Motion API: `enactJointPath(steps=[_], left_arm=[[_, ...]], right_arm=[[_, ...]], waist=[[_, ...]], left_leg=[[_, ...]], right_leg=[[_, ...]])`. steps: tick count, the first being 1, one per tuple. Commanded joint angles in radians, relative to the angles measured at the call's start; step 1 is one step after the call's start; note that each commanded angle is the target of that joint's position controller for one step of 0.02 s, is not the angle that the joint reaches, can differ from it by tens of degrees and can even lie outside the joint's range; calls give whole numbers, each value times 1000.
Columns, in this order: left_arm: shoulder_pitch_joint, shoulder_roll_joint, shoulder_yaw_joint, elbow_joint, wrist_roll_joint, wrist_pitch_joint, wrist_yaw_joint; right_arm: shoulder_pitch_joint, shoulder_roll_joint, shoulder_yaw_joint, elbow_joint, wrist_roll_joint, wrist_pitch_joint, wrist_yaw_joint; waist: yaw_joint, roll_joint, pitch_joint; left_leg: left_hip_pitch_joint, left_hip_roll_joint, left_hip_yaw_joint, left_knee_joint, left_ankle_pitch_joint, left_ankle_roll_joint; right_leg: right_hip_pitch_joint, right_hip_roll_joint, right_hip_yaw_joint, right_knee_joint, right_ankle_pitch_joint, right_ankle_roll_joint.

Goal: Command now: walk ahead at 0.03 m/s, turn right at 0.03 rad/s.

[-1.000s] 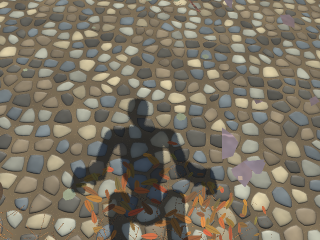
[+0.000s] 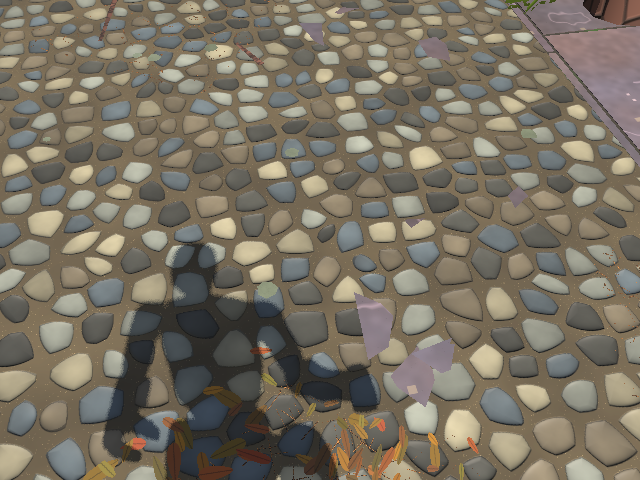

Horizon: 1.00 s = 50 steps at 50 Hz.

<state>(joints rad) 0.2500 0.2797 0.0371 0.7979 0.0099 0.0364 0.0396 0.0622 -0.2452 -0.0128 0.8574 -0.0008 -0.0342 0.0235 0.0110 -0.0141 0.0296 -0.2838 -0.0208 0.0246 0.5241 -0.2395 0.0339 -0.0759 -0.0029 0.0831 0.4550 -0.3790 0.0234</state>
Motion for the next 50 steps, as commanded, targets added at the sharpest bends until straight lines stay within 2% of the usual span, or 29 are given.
enactJointPath(steps=[1, 13, 15, 17, 20, 21, 22, 23, 24, 25, 26, 27, 29, 31, 33, 34, 36, 38, 39, 40, 41, 42, 43, 44, 45, 46, 47, 48, 50], left_arm=[[55, 102, 28, -18, 0, 0, 5], [63, 90, 24, 81, 1, -21, 14], [80, 76, 21, 100, -6, -24, 16], [70, 66, 17, 91, -9, -33, 18], [88, 41, 12, 91, -19, -65, 11], [113, 38, 13, 104, -19, -74, 6], [161, 31, 13, 126, -17, -81, 0], [225, 36, 15, 155, -15, -87, -2], [302, 85, 29, 186, -16, -96, 0], [321, 173, 53, 195, -25, -104, -7], [279, 159, 50, 179, -14, -112, -9], [271, 126, 44, 175, -12, -120, -10], [282, 97, 39, 180, -23, -119, -18], [277, 73, 32, 177, -19, -109, -18], [263, 85, 34, 170, -19, -105, -16], [257, 99, 37, 167, -19, -106, -16], [247, 128, 46, 165, -25, -110, -18], [218, 145, 52, 162, -30, -112, -19], [210, 141, 51, 162, -29, -110, -18], [212, 132, 47, 159, -24, -108, -17], [213, 102, 33, 137, -2, -108, -16], [316, -62, -7, 116, -13, -126, -18], [244, 31, 16, 116, -46, -148, -20], [152, 84, 31, 85, -69, -159, -23], [113, 87, 32, 81, -63, -162, -19], [103, 81, 40, 85, -46, -157, -14], [126, 65, 43, 91, -38, -145, -13], [137, 48, 43, 94, -36, -134, -13], [104, 39, 45, 78, -30, -120, -12]], right_arm=[[-34, -141, -34, -31, 2, -2, -2], [-52, -139, -37, 71, 2, 21, -27], [-25, -152, -44, 93, 10, 28, -34], [3, -179, -54, 103, 16, 31, -40], [54, -196, -61, 113, 15, 15, -40], [35, -198, -62, 104, 17, 10, -39], [-26, -191, -60, 81, 21, 7, -36], [-110, -163, -52, 48, 25, 4, -32], [-176, -109, -39, 13, 28, -10, -27], [-206, -88, -34, -14, 28, -35, -20], [-202, -139, -47, -14, 28, -53, -14], [-160, -141, -51, -4, 32, -66, -6], [-150, -111, -43, -3, 35, -75, 9], [-192, -79, -32, -21, 30, -73, 24], [-216, -49, -18, -38, 27, -68, 38], [-221, -49, -15, -45, 28, -64, 41], [-204, -83, -21, -51, 31, -55, 38], [-124, -136, -44, -40, 32, -49, 27], [-30, -165, -62, -16, 33, -46, 19], [109, -198, -84, 26, 37, -41, 11], [281, -257, -105, 62, 30, -36, -3], [372, -327, -111, 92, 13, -35, 3], [304, -242, -86, 87, 19, -46, 10], [208, -194, -71, 68, 19, -56, 9], [130, -167, -63, 51, 12, -64, 11], [86, -141, -57, 43, 1, -68, 14], [68, -125, -52, 45, -11, -71, 14], [68, -114, -49, 50, -10, -73, 14], [101, -123, -49, 69, -2, -78, 6]], waist=[[0, 14, -101], [-9, 25, -27], [-15, 45, -28], [-24, 88, 16], [-18, 168, 43], [1, 164, 45], [38, 147, 53], [81, 90, 69], [107, -62, 83], [111, -243, 117], [98, -207, 156], [72, -159, 139], [67, -108, 115], [73, -101, 100], [70, -123, 97], [64, -134, 101], [38, -147, 102], [-25, -155, 62], [-76, -140, 3], [-139, -117, -82], [-201, -4, -197], [-136, 319, -360], [-142, 235, -258], [-112, 182, -107], [-77, 91, -46], [-45, 69, -14], [-10, 92, -15], [5, 102, -12], [14, 89, 20]], left_leg=[[180, 110, -117, -40, 469, 76], [146, 80, -110, -91, 194, 48], [135, 68, -116, -118, -129, 57], [80, 115, -205, -184, -453, 93], [31, 243, -415, -302, -611, 167], [-25, 246, -418, -310, -602, 166], [-105, 216, -362, -292, -563, 141], [-192, 149, -249, -209, -474, 94], [-309, 31, -76, 5, -326, 20], [-438, -32, 37, 220, -180, -22], [-526, 11, -9, 327, -232, -14], [-586, 40, -31, 401, -229, -6], [-655, 82, -26, 405, -181, 4], [-566, 85, 6, 315, -86, -2], [-409, 62, 37, 217, 21, -10], [-322, 49, 48, 168, 61, -10], [-185, 32, 53, 114, 110, 0], [-49, 7, 55, 68, 122, 25], [77, -13, 65, 48, 123, 46], [259, -22, 68, 35, 116, 71], [520, 145, -135, 22, 20, 123], [708, 406, -677, -190, -272, 283], [590, 399, -801, -322, -380, 270], [448, 383, -654, -325, -333, 236], [311, 343, -529, -334, -207, 214], [205, 300, -420, -347, -101, 197], [138, 266, -345, -371, -54, 185], [103, 249, -305, -395, -30, 186], [65, 240, -246, -434, 21, 200]], right_leg=[[-59, -32, 18, -43, 324, -3], [-103, -29, -3, -72, 212, -3], [-134, 2, -38, -41, 12, -18], [-211, 17, -61, 34, -135, -42], [-239, 9, -90, 133, -114, -69], [-184, 0, -86, 115, -101, -88], [-99, -11, -77, 49, -92, -113], [-16, -44, -23, -61, -118, -146], [62, -135, 157, -182, -243, -196], [135, -290, 400, -313, -260, -248], [154, -341, 447, -312, -90, -265], [222, -337, 411, -289, 56, -261], [314, -321, 307, -279, 228, -235], [264, -270, 198, -302, 280, -208], [141, -228, 113, -326, 294, -193], [75, -220, 86, -342, 297, -189], [8, -236, 69, -352, 329, -180], [12, -243, 35, -263, 555, -151], [6, -220, -7, -138, 731, -127], [-47, -182, -43, 42, 819, -101], [-247, -133, -65, 343, 586, -65], [-513, 49, -47, 710, -124, -11], [-610, 17, 64, 857, -165, -30], [-674, -41, 36, 889, -87, -59], [-628, -95, 16, 854, 6, -72], [-580, -127, 4, 802, 67, -72], [-513, -152, 11, 767, 103, -73], [-481, -158, 7, 735, 114, -71], [-502, -166, -10, 667, 141, -56]])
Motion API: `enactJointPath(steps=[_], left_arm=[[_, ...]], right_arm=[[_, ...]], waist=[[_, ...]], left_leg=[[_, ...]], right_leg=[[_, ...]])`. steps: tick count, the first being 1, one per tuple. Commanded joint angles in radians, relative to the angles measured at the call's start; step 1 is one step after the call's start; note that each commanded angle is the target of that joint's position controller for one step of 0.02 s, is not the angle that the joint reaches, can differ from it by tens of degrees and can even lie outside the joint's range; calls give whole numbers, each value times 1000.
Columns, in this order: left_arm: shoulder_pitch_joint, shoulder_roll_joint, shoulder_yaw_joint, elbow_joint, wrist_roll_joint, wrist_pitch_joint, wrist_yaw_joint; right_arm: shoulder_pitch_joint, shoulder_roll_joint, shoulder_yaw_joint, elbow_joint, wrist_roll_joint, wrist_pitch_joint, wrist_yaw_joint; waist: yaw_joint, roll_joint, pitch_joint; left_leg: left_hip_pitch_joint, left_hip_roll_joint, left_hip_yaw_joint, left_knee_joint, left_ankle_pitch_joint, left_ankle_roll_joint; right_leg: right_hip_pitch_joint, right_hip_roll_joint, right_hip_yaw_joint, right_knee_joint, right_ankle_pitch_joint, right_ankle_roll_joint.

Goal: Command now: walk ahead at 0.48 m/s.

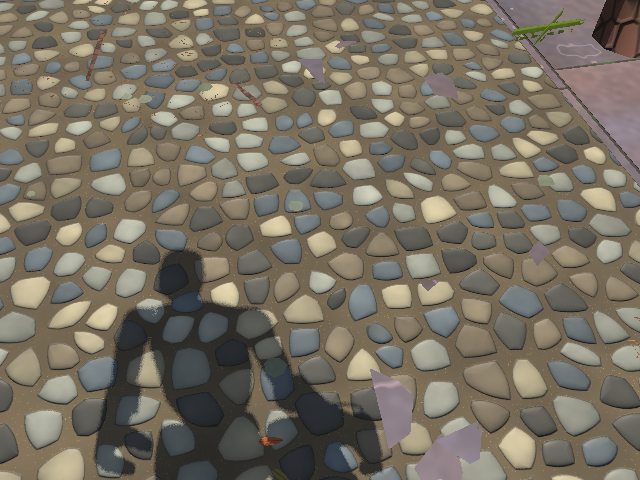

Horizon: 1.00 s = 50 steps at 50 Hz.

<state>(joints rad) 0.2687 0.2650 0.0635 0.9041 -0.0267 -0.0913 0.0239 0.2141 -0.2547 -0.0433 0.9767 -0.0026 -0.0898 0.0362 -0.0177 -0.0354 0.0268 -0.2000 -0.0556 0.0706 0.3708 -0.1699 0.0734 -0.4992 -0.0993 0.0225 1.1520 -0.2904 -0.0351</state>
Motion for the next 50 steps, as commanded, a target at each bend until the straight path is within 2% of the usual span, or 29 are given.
enactJointPath(steps=[1, 4, 7, 12, 14, 15, 16, 17, 18, 19, 20, 21, 22, 23, 24, 26, 29, 34, 38, 40, 42, 43, 44, 45, 46, 47, 48, 49, 50], left_arm=[[46, 58, 21, -45, 13, 10, 5], [-83, 55, 17, -89, 22, 6, -2], [-205, 33, 3, -119, 17, -4, -20], [-343, 42, -9, -172, 5, -12, -52], [-343, 66, -4, -184, 3, -15, -62], [-310, 86, 3, -180, 3, -17, -64], [-227, 115, 17, -160, 4, -18, -63], [-59, 161, 43, -108, 4, -17, -56], [133, 237, 65, -68, 18, -13, -46], [181, 297, 75, -41, 24, -9, -52], [165, 190, 46, -51, 17, -12, -54], [76, 152, 31, -65, 18, -15, -50], [1, 132, 24, -80, 22, -17, -49], [-49, 111, 18, -86, 30, -19, -51], [-74, 87, 10, -87, 38, -22, -53], [-70, 91, 11, -72, 32, -29, -55], [-36, 128, 21, -46, 30, -30, -42], [31, 151, 24, -11, 19, -17, -23], [99, 161, 29, 33, 8, -3, -19], [100, 169, 34, 42, 5, 9, -14], [80, 183, 39, 41, 6, 21, -11], [58, 184, 38, 37, 7, 27, -10], [62, 156, 27, 32, 14, 33, -9], [95, 105, 4, 8, 40, 32, -7], [211, -11, -25, 10, 26, 8, -20], [134, 108, -2, 17, 0, -14, -24], [44, 149, 10, -11, -21, -28, -27], [3, 143, 10, -17, -16, -30, -20], [-19, 137, 16, -19, 1, -26, -14]], right_arm=[[-31, -128, -21, -44, 1, -24, -13], [23, -153, -26, -33, 2, -17, -33], [79, -166, -27, -25, 11, -10, -43], [187, -177, -33, 10, 23, 13, -44], [192, -189, -39, 13, 24, 24, -45], [181, -198, -42, 8, 23, 29, -45], [163, -204, -44, 3, 21, 35, -45], [158, -182, -35, -4, 15, 41, -45], [171, -143, -15, -34, -5, 40, -47], [292, -1, 23, -41, 1, 17, -36], [222, -116, 0, -35, 29, -8, -33], [127, -168, -15, -68, 54, -25, -29], [77, -163, -14, -76, 52, -32, -34], [54, -154, -20, -78, 35, -30, -38], [71, -142, -23, -72, 28, -17, -37], [95, -96, -18, -67, 23, 8, -38], [9, -92, -17, -102, 10, 23, -41], [-166, -70, -8, -150, 9, 10, -28], [-266, -78, -5, -187, 19, 4, -12], [-279, -96, -9, -203, 20, -2, -1], [-226, -123, -20, -195, 22, -8, 4], [-133, -146, -36, -169, 21, -8, 3], [36, -194, -62, -115, 19, -7, -5], [207, -273, -83, -82, 10, -2, -16], [229, -312, -87, -63, 7, 2, -6], [190, -211, -60, -78, 18, -3, -3], [110, -172, -48, -95, 16, -8, -5], [36, -154, -41, -112, 8, -11, -5], [-8, -127, -34, -118, 0, -14, -4]], waist=[[40, 97, 39], [11, 71, 60], [-29, 70, 65], [-67, 66, 82], [-47, 83, 66], [-21, 101, 40], [31, 116, -17], [109, 110, -122], [167, 11, -283], [90, -253, -402], [131, -159, -368], [117, -127, -218], [89, -45, -144], [61, -13, -87], [27, -23, -74], [1, -25, -57], [5, -10, -1], [58, -16, 37], [84, -19, 60], [71, -23, 57], [31, -43, 21], [-25, -46, -34], [-92, -22, -140], [-129, 133, -293], [-51, 386, -380], [-88, 243, -307], [-75, 189, -181], [-43, 104, -118], [-20, 89, -68]], left_leg=[[-16, 277, -276, -295, -29, 169], [27, 268, -224, -307, 43, 164], [41, 240, -153, -305, 100, 138], [205, 293, -142, -236, 148, 126], [273, 322, -150, -181, 236, 111], [294, 324, -145, -131, 358, 100], [297, 306, -123, -22, 538, 85], [239, 253, -82, 175, 627, 56], [22, 195, -41, 493, 383, 22], [-377, -8, -60, 826, -316, -42], [-488, 32, -197, 940, -404, -25], [-552, 84, -180, 955, -323, -8], [-520, 137, -154, 914, -230, -7], [-481, 169, -147, 849, -171, -14], [-419, 196, -155, 810, -133, -17], [-375, 207, -144, 750, -112, -34], [-450, 217, -133, 608, -4, -67], [-413, 172, -82, 289, 257, -81], [-426, 153, -88, 184, 250, -61], [-429, 147, -95, 153, 182, -36], [-336, 120, -71, 137, 106, -10], [-203, 87, -37, 117, 94, 10], [33, 78, -31, 126, 103, 38], [326, 277, -273, 143, 106, 102], [583, 443, -751, -21, -139, 254], [532, 417, -759, -84, -261, 218], [410, 390, -613, -97, -219, 176], [277, 357, -508, -119, -113, 156], [171, 322, -428, -146, -20, 148]], right_leg=[[-116, -73, 46, -75, 90, 15], [-194, -69, 35, -272, 247, 43], [-142, -29, -10, -467, 379, 49], [-150, 5, -14, -618, 354, 27], [-123, 21, -17, -649, 277, 0], [-63, 40, -31, -657, 236, -16], [61, 73, -59, -672, 215, -39], [289, 95, -76, -680, 225, -73], [617, -83, 124, -634, 232, -140], [917, -301, 632, -768, -9, -301], [893, -287, 699, -849, -101, -275], [770, -254, 538, -864, -37, -231], [629, -216, 417, -890, 83, -210], [512, -182, 333, -919, 175, -201], [441, -152, 274, -950, 222, -191], [372, -136, 214, -999, 272, -204], [344, -128, 143, -1048, 305, -215], [349, -76, 32, -1068, 284, -170], [465, -125, 33, -1026, 279, -160], [535, -160, 45, -982, 318, -146], [572, -170, 44, -907, 465, -125], [561, -142, 16, -794, 622, -106], [487, -84, -25, -592, 664, -78], [277, -10, -76, -253, 349, -40], [-98, 175, -8, 35, -284, 12], [-209, 119, 108, 144, -300, -6], [-262, 69, 86, 144, -201, -26], [-223, 13, 59, 100, -101, -26], [-185, -19, 52, 41, -38, -19]])
Over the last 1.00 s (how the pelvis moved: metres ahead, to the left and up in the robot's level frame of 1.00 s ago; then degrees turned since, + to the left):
0.20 0.05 0.01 0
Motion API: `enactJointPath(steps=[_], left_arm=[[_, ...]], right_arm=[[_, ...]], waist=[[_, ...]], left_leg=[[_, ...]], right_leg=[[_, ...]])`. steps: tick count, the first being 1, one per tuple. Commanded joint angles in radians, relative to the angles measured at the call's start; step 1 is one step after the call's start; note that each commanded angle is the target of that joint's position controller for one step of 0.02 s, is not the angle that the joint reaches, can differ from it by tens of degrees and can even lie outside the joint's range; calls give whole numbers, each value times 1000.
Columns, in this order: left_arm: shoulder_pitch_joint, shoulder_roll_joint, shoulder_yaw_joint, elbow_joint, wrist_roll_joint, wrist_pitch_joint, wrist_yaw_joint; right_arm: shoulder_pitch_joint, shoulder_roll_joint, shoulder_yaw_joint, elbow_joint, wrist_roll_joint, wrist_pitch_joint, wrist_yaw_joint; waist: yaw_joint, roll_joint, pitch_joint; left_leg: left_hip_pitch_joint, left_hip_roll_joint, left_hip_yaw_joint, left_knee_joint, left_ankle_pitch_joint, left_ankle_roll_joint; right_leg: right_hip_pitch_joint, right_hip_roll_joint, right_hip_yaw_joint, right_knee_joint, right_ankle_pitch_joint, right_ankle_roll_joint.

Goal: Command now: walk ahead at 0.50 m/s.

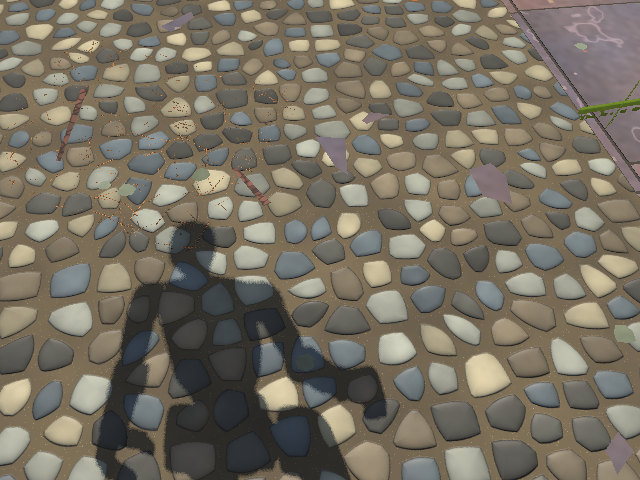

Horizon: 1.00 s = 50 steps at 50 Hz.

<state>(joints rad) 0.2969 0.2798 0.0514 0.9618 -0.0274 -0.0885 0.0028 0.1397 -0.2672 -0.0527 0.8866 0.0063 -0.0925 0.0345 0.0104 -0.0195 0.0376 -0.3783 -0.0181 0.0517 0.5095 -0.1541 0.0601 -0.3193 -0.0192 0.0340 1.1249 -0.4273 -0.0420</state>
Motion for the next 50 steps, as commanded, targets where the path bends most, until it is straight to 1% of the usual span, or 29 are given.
enactJointPath(steps=[1, 3, 5, 7, 11, 15, 18, 19, 20, 21, 22, 23, 24, 25, 26, 27, 28, 30, 33, 36, 38, 41, 43, 45, 46, 47, 48, 49, 50], left_arm=[[-29, 107, 29, -74, 7, -18, 7], [-13, 71, 26, -70, 11, 3, 8], [-79, 67, 26, -99, 25, 10, 13], [-155, 64, 27, -130, 32, 7, 15], [-292, 41, 19, -167, 24, -7, 2], [-407, 44, 11, -207, 13, -22, -19], [-399, 84, 21, -218, 9, -36, -29], [-363, 100, 27, -211, 9, -40, -29], [-277, 124, 40, -189, 10, -43, -25], [-125, 167, 60, -152, 20, -47, -17], [49, 238, 77, -134, 32, -43, -8], [63, 274, 83, -117, 35, -31, -16], [19, 152, 52, -140, 30, -30, -18], [-41, 99, 37, -150, 24, -31, -16], [-98, 88, 31, -151, 29, -31, -18], [-132, 67, 27, -146, 34, -29, -18], [-148, 65, 26, -141, 43, -31, -17], [-153, 70, 32, -128, 40, -37, -15], [-139, 105, 46, -111, 39, -40, -4], [-128, 129, 54, -104, 39, -31, 4], [-105, 146, 58, -99, 34, -23, 9], [-52, 170, 66, -86, 21, -5, 12], [-34, 187, 72, -79, 9, 10, 12], [-50, 216, 81, -85, 0, 23, 15], [-61, 228, 84, -89, -6, 31, 16], [-79, 222, 81, -95, -11, 38, 16], [-61, 184, 64, -106, 11, 35, 18], [37, 28, 15, -162, 58, 11, 5], [-29, 105, 21, -154, 18, -24, -7]], right_arm=[[52, -97, -19, -26, -20, -14, -2], [67, -99, -19, -13, -14, -19, -3], [105, -128, -26, 4, -5, -21, -12], [145, -143, -30, 17, -1, -13, -26], [206, -149, -32, 33, 8, 1, -43], [279, -146, -35, 55, 17, 17, -50], [274, -162, -48, 51, 20, 31, -60], [264, -168, -53, 46, 19, 35, -61], [245, -162, -52, 36, 18, 38, -61], [230, -133, -42, 18, 11, 39, -58], [228, -74, -22, -21, -12, 39, -57], [369, 13, -1, -46, 20, 22, -52], [328, -106, -26, -25, 39, 19, -55], [244, -153, -41, -44, 44, 20, -56], [213, -136, -43, -47, 38, 24, -60], [194, -123, -48, -53, 27, 29, -60], [205, -101, -50, -58, 27, 39, -54], [190, -65, -47, -79, 30, 58, -48], [128, -60, -46, -122, 22, 71, -43], [61, -55, -39, -148, 20, 65, -26], [-13, -46, -31, -173, 17, 59, -11], [-103, -47, -24, -217, 17, 59, 6], [-130, -59, -26, -243, 17, 62, 16], [-96, -90, -41, -253, 16, 68, 20], [-21, -118, -58, -241, 17, 71, 19], [128, -161, -86, -202, 21, 73, 12], [292, -243, -123, -158, 18, 82, -8], [238, -364, -132, -173, 12, 74, -19], [255, -278, -101, -217, -3, 59, -13]], waist=[[-19, 98, -76], [-1, 100, -65], [-7, 73, -31], [-24, 57, -10], [-63, 72, 13], [-96, 85, 33], [-64, 110, 22], [-41, 124, 6], [6, 126, -39], [73, 104, -153], [129, -30, -326], [43, -359, -425], [65, -215, -327], [67, -134, -193], [38, -61, -126], [19, -59, -77], [-5, -89, -62], [-16, -87, -39], [-16, -48, -12], [2, -35, 2], [29, -24, 21], [59, -18, 49], [54, -27, 55], [12, -56, 12], [-36, -66, -39], [-123, -48, -114], [-187, 42, -202], [-42, 325, -279], [-113, 187, -434]], left_leg=[[287, 263, -357, -310, 20, 154], [239, 245, -292, -354, 92, 166], [226, 240, -269, -382, 155, 183], [250, 230, -253, -391, 187, 182], [251, 182, -202, -382, 165, 145], [313, 205, -239, -323, 153, 141], [362, 241, -294, -251, 176, 120], [362, 244, -305, -214, 219, 112], [345, 217, -294, -132, 310, 95], [271, 154, -259, 51, 327, 66], [87, 58, -188, 362, 60, 28], [-262, -50, -141, 648, -455, -15], [-350, 22, -216, 763, -432, -13], [-378, 59, -195, 767, -334, -8], [-335, 101, -176, 743, -252, -16], [-308, 127, -174, 699, -201, -20], [-257, 153, -175, 673, -168, -22], [-249, 170, -155, 643, -139, -30], [-312, 180, -159, 541, -39, -47], [-305, 171, -129, 376, 105, -49], [-287, 158, -86, 279, 163, -44], [-295, 141, -42, 188, 146, -28], [-292, 123, -19, 152, 79, -5], [-194, 68, 32, 137, -20, 33], [-86, 25, 62, 128, -57, 57], [122, -26, 81, 63, -6, 91], [427, 32, -63, 29, 66, 139], [734, 316, -606, -34, 135, 322], [764, 406, -808, -160, 208, 376]], right_leg=[[-303, -124, 48, 37, 142, -9], [-270, -135, 37, -18, 169, 5], [-319, -138, 25, -113, 229, 30], [-370, -127, 23, -241, 324, 56], [-320, -72, 3, -494, 507, 73], [-289, -37, 7, -614, 513, 71], [-218, -27, 27, -672, 447, 50], [-157, -19, 19, -677, 407, 38], [-30, -6, 1, -701, 389, 17], [204, -41, 23, -678, 389, -23], [496, -233, 217, -646, 345, -76], [743, -427, 662, -780, 123, -210], [660, -390, 650, -828, -9, -179], [524, -353, 474, -842, 29, -135], [393, -312, 360, -867, 144, -118], [304, -281, 276, -895, 221, -115], [240, -261, 206, -923, 262, -110], [192, -252, 120, -969, 323, -128], [197, -261, 28, -1004, 400, -148], [222, -240, -81, -1012, 455, -134], [239, -237, -137, -1012, 472, -124], [320, -260, -183, -989, 494, -111], [385, -282, -204, -943, 570, -95], [419, -286, -237, -826, 855, -74], [415, -277, -255, -702, 1006, -62], [354, -242, -286, -503, 1045, -34], [127, -198, -288, -204, 804, 19], [-321, 6, -217, 159, -151, 90], [-385, 26, 13, 281, -230, 84]])
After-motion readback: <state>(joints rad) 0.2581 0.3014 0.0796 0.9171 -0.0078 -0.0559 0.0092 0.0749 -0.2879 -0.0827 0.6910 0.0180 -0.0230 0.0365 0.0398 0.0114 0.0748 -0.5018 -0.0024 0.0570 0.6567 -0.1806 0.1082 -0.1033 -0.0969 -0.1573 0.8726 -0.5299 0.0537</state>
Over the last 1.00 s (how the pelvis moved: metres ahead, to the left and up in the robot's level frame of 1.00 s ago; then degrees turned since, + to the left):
0.56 0.00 -0.01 1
